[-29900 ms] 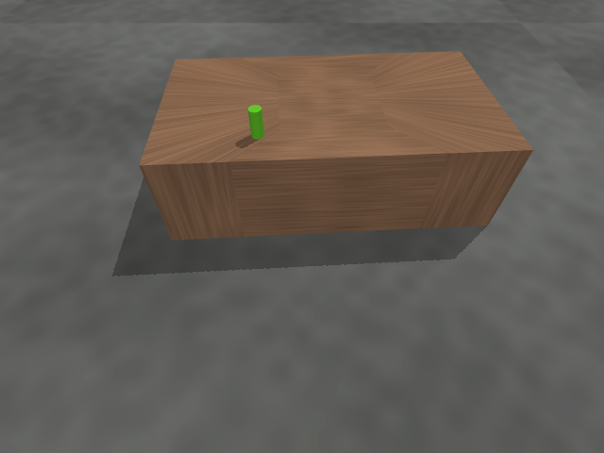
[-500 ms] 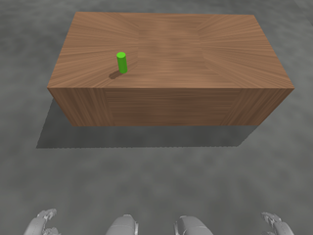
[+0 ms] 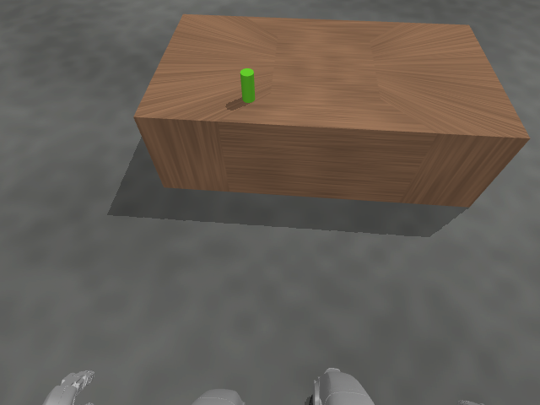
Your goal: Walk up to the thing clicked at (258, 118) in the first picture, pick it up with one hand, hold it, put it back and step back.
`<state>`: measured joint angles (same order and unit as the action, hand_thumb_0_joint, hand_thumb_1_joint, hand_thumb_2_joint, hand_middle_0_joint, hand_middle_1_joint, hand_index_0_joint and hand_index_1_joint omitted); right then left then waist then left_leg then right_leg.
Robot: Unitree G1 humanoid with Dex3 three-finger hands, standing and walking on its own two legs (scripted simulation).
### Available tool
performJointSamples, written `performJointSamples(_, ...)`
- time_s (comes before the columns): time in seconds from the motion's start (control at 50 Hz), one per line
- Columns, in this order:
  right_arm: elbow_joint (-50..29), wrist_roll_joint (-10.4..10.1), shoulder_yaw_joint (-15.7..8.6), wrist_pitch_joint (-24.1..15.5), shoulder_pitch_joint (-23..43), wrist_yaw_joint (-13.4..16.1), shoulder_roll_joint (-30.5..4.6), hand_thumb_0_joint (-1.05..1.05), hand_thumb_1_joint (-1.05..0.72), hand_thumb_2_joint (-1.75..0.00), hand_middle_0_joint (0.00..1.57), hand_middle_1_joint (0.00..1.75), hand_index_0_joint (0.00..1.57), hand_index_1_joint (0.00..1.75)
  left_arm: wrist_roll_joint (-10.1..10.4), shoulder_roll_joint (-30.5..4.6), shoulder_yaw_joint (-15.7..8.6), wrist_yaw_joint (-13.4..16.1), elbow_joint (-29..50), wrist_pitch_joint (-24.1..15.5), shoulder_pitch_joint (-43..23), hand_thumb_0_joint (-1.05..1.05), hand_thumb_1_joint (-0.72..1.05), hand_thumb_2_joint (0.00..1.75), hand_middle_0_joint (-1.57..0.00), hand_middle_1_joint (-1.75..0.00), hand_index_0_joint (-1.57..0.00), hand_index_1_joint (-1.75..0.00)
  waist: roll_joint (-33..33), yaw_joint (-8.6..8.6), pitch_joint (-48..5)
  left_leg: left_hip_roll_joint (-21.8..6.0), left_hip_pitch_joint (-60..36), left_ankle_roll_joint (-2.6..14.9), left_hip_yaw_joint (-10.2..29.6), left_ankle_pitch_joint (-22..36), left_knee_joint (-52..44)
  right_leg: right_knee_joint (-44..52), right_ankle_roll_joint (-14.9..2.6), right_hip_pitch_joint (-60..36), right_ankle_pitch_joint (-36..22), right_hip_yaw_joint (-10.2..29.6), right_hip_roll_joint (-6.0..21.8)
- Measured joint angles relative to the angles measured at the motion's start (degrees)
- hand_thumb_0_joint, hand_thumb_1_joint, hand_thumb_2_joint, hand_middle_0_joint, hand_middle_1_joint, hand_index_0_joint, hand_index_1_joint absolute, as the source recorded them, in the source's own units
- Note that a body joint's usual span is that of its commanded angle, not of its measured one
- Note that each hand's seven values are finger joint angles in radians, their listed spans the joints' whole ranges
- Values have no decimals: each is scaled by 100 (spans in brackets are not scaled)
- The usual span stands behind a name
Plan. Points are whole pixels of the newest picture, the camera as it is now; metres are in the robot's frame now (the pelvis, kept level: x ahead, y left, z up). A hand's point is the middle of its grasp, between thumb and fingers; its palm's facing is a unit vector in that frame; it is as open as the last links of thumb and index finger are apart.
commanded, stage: step back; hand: left
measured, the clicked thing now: (247, 86) +1.13 +0.14 -0.27
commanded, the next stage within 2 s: stand in 1.02 s
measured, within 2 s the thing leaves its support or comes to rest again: neither
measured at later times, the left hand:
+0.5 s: hand out of the picture +0.02 +0.28 -0.14, palm faces +0.00 -0.93 -0.36, open 7.3 cm
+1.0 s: hand (106, 383) +0.15 +0.28 -0.13, palm faces -0.03 -0.93 -0.36, open 7.3 cm
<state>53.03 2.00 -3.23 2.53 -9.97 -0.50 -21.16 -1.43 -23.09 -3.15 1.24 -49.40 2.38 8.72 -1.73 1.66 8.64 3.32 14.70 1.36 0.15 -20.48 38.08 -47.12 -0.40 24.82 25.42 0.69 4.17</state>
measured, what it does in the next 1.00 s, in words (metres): steps on the spot: right foot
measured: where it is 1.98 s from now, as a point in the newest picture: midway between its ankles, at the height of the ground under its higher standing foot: outside the picture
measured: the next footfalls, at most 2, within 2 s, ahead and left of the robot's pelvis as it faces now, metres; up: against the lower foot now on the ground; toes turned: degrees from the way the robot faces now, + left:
right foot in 0.18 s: +0.03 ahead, -0.12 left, +0.00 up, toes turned -3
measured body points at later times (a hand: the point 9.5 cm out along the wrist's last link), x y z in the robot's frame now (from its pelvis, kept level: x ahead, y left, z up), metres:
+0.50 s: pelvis -0.02 +0.02 +0.01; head -0.01 +0.02 +0.46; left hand +0.02 +0.33 -0.11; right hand +0.06 -0.30 -0.11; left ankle +0.01 +0.14 -0.72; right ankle -0.03 -0.12 -0.71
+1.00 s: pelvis +0.02 +0.02 +0.02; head +0.03 +0.02 +0.46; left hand +0.15 +0.33 -0.10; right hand +0.11 -0.28 -0.11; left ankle +0.02 +0.14 -0.72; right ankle -0.01 -0.11 -0.72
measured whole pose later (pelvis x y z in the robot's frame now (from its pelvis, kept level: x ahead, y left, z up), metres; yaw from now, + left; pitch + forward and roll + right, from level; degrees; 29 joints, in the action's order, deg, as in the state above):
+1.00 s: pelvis +0.02 +0.02 +0.02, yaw -2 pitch -2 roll +0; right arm 61.2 0.5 -2.3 -0.8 -5.4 -0.1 -19.4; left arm -0.7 -21.2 -1.4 -0.1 -59.1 -0.8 3.5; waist -0.1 0.5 3.6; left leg -0.1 12.1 0.5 -0.5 -18.1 32.4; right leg -31.3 1.3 9.8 19.3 -0.2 1.8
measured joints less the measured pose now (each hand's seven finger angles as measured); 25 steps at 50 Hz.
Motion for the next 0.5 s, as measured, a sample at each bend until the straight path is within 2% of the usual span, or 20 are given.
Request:
performJointSamples(0.04,59,21,43,-48,-13,-21,68,1,-91,-90,21,30,21,30,27,-8,3,-42,-178,26,72,1,91,90,-21,-30,-21,-30,42,-73,-121,-92,14,28,43,96,-86,-536,-48,50,281,231,-287)
performJointSamples(0.08,106,34,81,-102,-20,-11,134,1,-90,-90,21,30,21,30,62,-36,-15,-100,-306,7,171,1,91,90,-21,-30,-21,-30,14,-78,-237,-149,3,11,22,219,-231,-696,-79,-55,143,332,-412)
performJointSamples(0.16,123,76,65,-137,39,-50,146,1,-90,-90,21,30,21,30,32,-17,-35,-213,-556,-95,445,1,91,90,-20,-30,-21,-30,58,-49,-453,-285,56,-10,-95,288,-291,412,-40,-799,226,114,-370)
performJointSamples(0.18,112,69,55,-135,55,-59,128,1,-90,-90,21,30,21,30,16,3,-44,-215,-628,-130,493,1,91,90,-20,-30,-21,-30,94,-30,-489,-335,96,-35,-124,268,-232,888,-60,-1044,34,63,-386)
performJointSamples(0.2,118,52,37,-124,90,-56,81,1,-90,-90,21,30,21,30,-9,72,-51,-201,-713,-168,498,1,91,90,-20,-30,-21,-30,237,-27,-457,-449,116,-64,-84,232,-133,1197,-59,-1189,-474,6,-489)
performJointSamples(0.22,127,25,17,-107,95,-49,40,1,-90,-90,21,30,21,30,-48,141,-46,-193,-765,-208,514,1,91,90,-20,-30,-21,-30,379,-40,-444,-521,147,-68,27,114,-19,1338,-54,-1271,-693,-67,-587)
performJointSamples(0.24,153,3,6,-91,76,-36,27,1,-90,-90,21,30,21,30,-80,177,-34,-198,-787,-250,556,1,91,90,-20,-30,-21,-30,422,-18,-494,-480,223,-63,146,-198,141,1373,-78,-1268,-735,-90,-617)
performJointSamples(0.26,189,-10,0,-79,58,-28,26,1,-90,-90,21,30,21,30,-105,192,-23,-206,-793,-282,595,1,91,90,-21,-30,-21,-30,395,28,-542,-378,324,-75,233,-457,374,1371,-122,-1239,-720,-73,-592)
performJointSamples(0.3,236,-51,-10,-103,23,-44,-24,1,-90,-90,21,30,21,30,-108,239,-8,-203,-794,-333,625,1,91,90,-21,-30,-21,-30,361,88,-540,-241,476,-92,334,-558,767,1446,-153,-1268,-742,-59,-517)
performJointSamples(0.38,333,-61,-51,-191,-72,-75,-146,1,-91,-90,20,30,21,30,-116,293,27,-220,-784,-396,617,1,91,90,-21,-30,-21,-30,350,125,-538,-300,508,-133,275,-526,547,1587,-34,-1317,-820,-103,-364)
performJointSamples(0.44,410,-43,-97,-250,-131,-83,-183,1,-91,-90,20,30,21,30,-81,250,69,-241,-773,-345,558,1,90,90,-21,-30,-21,-30,301,76,-547,-364,195,-148,122,-34,-339,1413,87,-1261,-688,-158,-227)
performJointSamples(0.46,446,-28,-116,-270,-114,-68,-167,1,-91,-90,20,30,20,30,-66,223,84,-239,-770,-321,521,1,90,90,-21,-30,-21,-30,242,58,-511,-310,119,-146,86,455,-528,1287,134,-1231,-613,-139,-155)
performJointSamples(0.48,474,-5,-122,-292,-91,-48,-132,1,-91,-90,20,30,20,30,-43,195,97,-234,-772,-295,493,1,90,90,-21,-30,-21,-30,163,61,-485,-252,88,-133,21,660,-564,1161,124,-1189,-543,-77,-93)
performJointSamples(0.5,488,4,-110,-313,-80,-37,-92,1,-91,-90,20,30,20,30,-11,174,108,-228,-791,-263,467,1,90,90,-21,-30,-21,-30,114,57,-496,-231,95,-110,-29,633,-528,1038,59,-1134,-368,-3,-93)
